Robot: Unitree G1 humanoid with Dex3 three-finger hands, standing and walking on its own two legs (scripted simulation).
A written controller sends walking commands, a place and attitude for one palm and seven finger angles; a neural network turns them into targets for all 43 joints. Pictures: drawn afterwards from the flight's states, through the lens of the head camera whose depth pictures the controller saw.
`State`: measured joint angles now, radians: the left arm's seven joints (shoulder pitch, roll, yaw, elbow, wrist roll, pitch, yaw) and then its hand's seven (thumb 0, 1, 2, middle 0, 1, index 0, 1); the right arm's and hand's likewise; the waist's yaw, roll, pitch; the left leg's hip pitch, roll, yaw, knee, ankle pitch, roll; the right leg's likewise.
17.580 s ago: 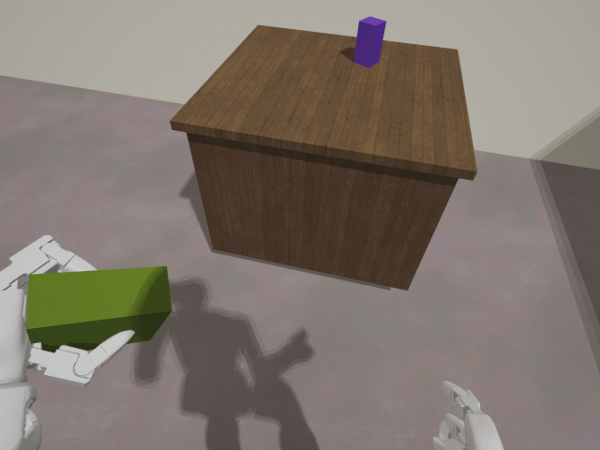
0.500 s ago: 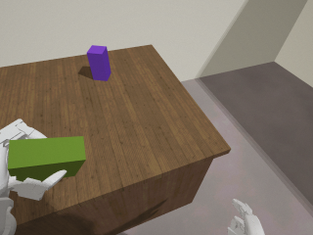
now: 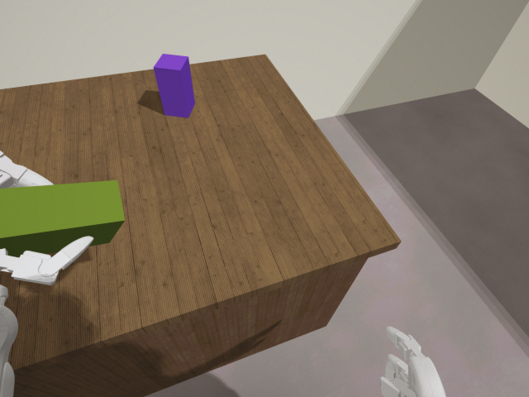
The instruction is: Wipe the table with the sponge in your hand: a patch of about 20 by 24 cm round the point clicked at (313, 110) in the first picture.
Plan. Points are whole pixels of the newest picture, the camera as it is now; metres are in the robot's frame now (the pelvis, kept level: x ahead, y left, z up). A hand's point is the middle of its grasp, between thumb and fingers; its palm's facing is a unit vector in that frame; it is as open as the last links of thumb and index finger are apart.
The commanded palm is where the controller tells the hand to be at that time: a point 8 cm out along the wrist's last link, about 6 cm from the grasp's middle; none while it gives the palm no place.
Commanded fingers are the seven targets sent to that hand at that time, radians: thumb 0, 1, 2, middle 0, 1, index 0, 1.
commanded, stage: come to a stop and stand still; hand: left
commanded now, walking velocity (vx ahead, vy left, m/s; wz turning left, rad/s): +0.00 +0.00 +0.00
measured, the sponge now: (77, 219) +0.26 +0.25 +0.16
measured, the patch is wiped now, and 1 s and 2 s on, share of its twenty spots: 0.00 0.00 0.00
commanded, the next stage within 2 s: look again from close up in 0.86 s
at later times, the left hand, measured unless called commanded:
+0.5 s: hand (46, 267) +0.20 +0.26 +0.16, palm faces +0.38 -0.86 -0.33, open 9.2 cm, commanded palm +0.14 +0.30 +0.18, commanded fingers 0.00 0.10 1.30 -1.20 -1.60 -1.20 -1.60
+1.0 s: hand (22, 269) +0.20 +0.28 +0.16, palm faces +0.36 -0.85 -0.38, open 9.2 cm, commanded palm +0.14 +0.32 +0.18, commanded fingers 0.00 0.10 1.30 -1.20 -1.60 -1.20 -1.60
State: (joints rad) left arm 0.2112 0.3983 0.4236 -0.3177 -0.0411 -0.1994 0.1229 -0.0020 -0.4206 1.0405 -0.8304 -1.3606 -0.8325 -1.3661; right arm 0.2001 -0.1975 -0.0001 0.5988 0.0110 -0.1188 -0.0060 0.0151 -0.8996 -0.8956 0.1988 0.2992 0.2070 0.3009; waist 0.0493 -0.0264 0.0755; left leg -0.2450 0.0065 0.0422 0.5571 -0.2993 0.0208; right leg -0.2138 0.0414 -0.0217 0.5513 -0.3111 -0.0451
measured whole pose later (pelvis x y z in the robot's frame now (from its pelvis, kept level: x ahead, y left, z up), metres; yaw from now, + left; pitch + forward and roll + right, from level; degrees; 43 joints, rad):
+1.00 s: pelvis -0.02 +0.03 +0.01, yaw +1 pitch +0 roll -1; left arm 0.42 0.37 0.33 -0.44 -0.03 -0.21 0.10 0.00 -0.42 1.04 -0.82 -1.37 -0.83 -1.38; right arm 0.21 -0.19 0.03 0.59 -0.01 -0.14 -0.04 0.02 -0.90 -0.90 0.20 0.30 0.21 0.30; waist 0.03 -0.02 0.06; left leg -0.23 -0.03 0.04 0.41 -0.17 0.06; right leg -0.18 0.00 -0.05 0.35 -0.16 0.00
